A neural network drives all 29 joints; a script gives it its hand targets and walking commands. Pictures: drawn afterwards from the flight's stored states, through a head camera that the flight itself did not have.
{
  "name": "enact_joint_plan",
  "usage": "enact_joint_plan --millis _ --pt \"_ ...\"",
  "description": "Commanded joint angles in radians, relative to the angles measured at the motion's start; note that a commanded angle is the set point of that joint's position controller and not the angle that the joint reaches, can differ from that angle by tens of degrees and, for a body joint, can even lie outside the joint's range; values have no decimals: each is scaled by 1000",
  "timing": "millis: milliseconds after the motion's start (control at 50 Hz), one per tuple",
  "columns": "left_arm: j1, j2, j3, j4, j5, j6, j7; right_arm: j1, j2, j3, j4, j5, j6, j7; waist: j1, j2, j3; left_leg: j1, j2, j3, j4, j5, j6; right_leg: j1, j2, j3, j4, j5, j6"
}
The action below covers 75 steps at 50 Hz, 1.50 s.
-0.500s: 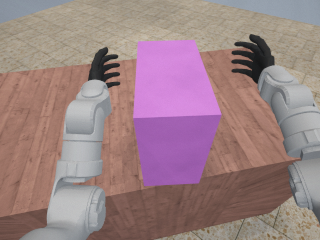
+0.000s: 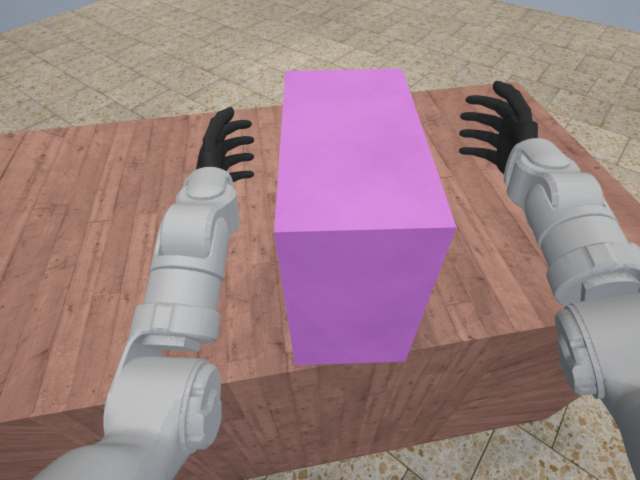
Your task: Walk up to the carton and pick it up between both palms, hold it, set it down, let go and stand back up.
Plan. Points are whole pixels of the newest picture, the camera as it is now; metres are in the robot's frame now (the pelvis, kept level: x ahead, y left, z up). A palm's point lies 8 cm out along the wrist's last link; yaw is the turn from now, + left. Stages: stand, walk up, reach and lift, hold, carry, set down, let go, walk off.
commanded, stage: reach and lift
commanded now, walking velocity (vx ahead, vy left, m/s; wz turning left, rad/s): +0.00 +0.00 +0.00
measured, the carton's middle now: (347, 220) +0.44 -0.02 +0.07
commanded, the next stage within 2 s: none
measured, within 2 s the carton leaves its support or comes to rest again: neither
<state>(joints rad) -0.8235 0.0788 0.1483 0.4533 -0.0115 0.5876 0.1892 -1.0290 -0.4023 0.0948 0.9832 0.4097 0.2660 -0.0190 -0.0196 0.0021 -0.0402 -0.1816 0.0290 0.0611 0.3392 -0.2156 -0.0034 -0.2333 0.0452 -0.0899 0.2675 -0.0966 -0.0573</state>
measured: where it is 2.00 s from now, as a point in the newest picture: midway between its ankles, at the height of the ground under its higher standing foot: outside the picture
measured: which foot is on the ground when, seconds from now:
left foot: down 0.00-1.00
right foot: down 0.00-1.00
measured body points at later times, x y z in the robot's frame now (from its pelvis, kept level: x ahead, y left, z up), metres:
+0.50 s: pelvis +0.00 -0.01 +0.00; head +0.04 -0.01 +0.45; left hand +0.43 +0.12 +0.12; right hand +0.45 -0.19 +0.12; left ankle -0.03 +0.11 -0.75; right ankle +0.02 -0.08 -0.75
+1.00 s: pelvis +0.00 -0.01 +0.00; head +0.05 -0.01 +0.45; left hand +0.43 +0.11 +0.11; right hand +0.45 -0.15 +0.11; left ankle -0.03 +0.12 -0.75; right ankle +0.02 -0.08 -0.75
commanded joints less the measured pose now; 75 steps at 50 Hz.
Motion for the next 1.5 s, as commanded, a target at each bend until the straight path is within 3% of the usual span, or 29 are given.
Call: enact_joint_plan --millis 0,120,240,360,380,400,440,520,540,660,680,720,740,760,840,900,920,1000,1060,1100,1120,1160,1200,1320,1360,1380,1420,1440,1480 --pt "-445 58 -21 -206 2 -93 17 -392 -108 -100 -210 -52 -76 -4 -7 -12 -484 -8 -29 -71 -11 270 -23 304 3 105 89 404 73" --pt "-423 27 -29 -138 15 -142 49 -365 -79 -131 -215 -114 -111 -15 13 -21 -542 -3 -15 -59 -1 245 -10 262 2 112 91 365 61" --pt "-344 3 19 -30 70 -201 32 -310 -17 -115 -168 -138 -145 -51 39 -62 -500 -81 -20 -43 -42 217 6 370 -6 139 101 395 80" --pt "-329 -22 43 41 106 -313 20 -275 54 -116 -128 -168 -203 -74 45 -67 -453 -134 -18 -27 -61 182 5 393 -15 149 95 361 81" --pt "-408 -15 7 -16 50 -320 20 -304 41 -183 -201 -198 -210 -69 -8 -68 -555 -91 -24 -54 -43 168 -4 330 -24 107 79 319 80" --pt "-444 -22 -23 -20 33 -322 35 -329 28 -210 -193 -214 -211 -62 -11 -38 -560 -47 -12 -69 -30 182 -19 227 -10 86 81 277 70" --pt "-418 -15 3 57 50 -323 36 -311 73 -194 -156 -225 -202 -57 17 -58 -519 -32 -19 -60 -11 171 -8 195 -18 94 65 245 69" --pt "-360 -15 20 35 87 -325 24 -266 92 -173 -173 -227 -211 -81 7 -51 -547 -64 -30 -59 -4 237 2 325 -31 111 102 440 95" --pt "-354 -1 36 46 97 -322 17 -267 103 -157 -172 -219 -208 -86 31 -53 -535 -71 -33 -56 -15 226 8 340 -37 119 101 448 103" --pt "-344 -38 35 23 105 -336 -12 -243 167 -150 -183 -225 -220 -120 3 -49 -550 -132 -40 -50 -21 238 5 431 -47 127 125 594 119" --pt "-314 -34 49 34 116 -337 -17 -229 180 -133 -192 -217 -224 -123 19 -53 -546 -127 -40 -46 -17 263 10 441 -46 129 130 627 122" --pt "-304 -41 58 30 131 -338 -25 -223 190 -136 -205 -225 -228 -124 19 -49 -513 -128 -41 -49 -25 249 4 439 -43 126 119 589 119" --pt "-334 -63 27 -2 127 -341 -21 -239 185 -164 -200 -231 -234 -126 0 -11 -525 -101 -37 -52 -22 279 -8 406 -40 118 118 599 115" --pt "-285 -63 47 24 142 -339 -24 -204 201 -147 -216 -247 -239 -130 10 -42 -518 -79 -38 -43 -12 298 -2 418 -36 114 111 608 118" --pt "-329 -123 18 -57 159 -347 -9 -214 196 -211 -194 -282 -259 -123 -20 22 -516 18 -26 -57 7 343 -42 307 -13 77 101 540 103" --pt "-286 -169 30 -46 194 -345 -10 -168 245 -223 -170 -324 -264 -117 -32 -15 -463 42 -23 -63 5 339 -40 309 -9 70 79 513 103" --pt "-319 -178 29 -73 192 -348 -12 -215 242 -243 -223 -342 -279 -119 -36 -7 -516 58 -22 -63 5 335 -43 321 -12 65 81 532 107" --pt "-275 -247 95 -21 299 -349 -42 -233 343 -273 -251 -427 -305 -86 11 -35 -484 6 -28 -42 -21 301 -24 395 -22 66 91 561 119" --pt "-301 -443 85 -14 376 -351 -85 -238 519 -329 -199 -540 -327 -21 -20 -7 -454 50 -16 -37 -30 287 -35 373 -22 41 77 503 108" --pt "-268 -625 36 4 399 -356 -137 -198 670 -342 -187 -610 -359 40 -54 0 -454 141 -10 -49 -12 364 -47 367 -13 11 68 564 99" --pt "-233 -668 20 16 415 -363 -155 -187 718 -327 -192 -631 -383 59 -37 11 -495 157 -16 -43 4 408 -51 395 -16 10 77 630 103" --pt "-205 -706 18 55 449 -366 -163 -173 745 -345 -153 -671 -416 88 -30 19 -469 164 -4 -42 -1 407 -55 390 -12 1 77 610 99" --pt "-204 -708 7 36 447 -374 -159 -145 744 -376 -129 -693 -437 100 -43 20 -432 135 -3 -39 1 389 -59 397 -16 -3 74 591 95" --pt "-208 -652 70 101 467 -358 -167 -157 753 -391 -90 -714 -432 119 -22 -14 -197 -2 -6 -26 -78 146 -13 438 -50 17 61 451 108" --pt "-219 -658 68 98 462 -351 -164 -173 756 -407 -102 -724 -433 121 -34 -22 -184 0 -9 -25 -87 128 -4 417 -52 15 58 426 110" --pt "-214 -658 78 106 467 -350 -165 -164 770 -409 -97 -729 -431 120 -23 -32 -183 -8 -6 -26 -92 103 4 423 -56 16 58 410 112" --pt "-264 -683 37 72 435 -360 -158 -185 781 -431 -109 -738 -442 125 -48 -12 -230 25 -2 -28 -83 100 -8 388 -53 6 58 387 109" --pt "-245 -674 49 90 443 -363 -157 -178 785 -427 -104 -746 -442 125 -43 -36 -223 34 0 -25 -78 100 -1 378 -55 5 57 381 107" --pt "-252 -691 31 78 430 -370 -150 -154 794 -432 -100 -752 -447 130 -46 -13 -268 57 5 -32 -67 140 -12 361 -53 5 58 389 103"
